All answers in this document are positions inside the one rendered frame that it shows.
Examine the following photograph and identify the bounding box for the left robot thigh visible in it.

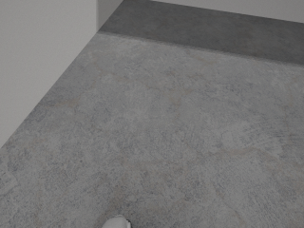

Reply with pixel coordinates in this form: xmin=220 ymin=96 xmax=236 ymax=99
xmin=102 ymin=217 xmax=131 ymax=228

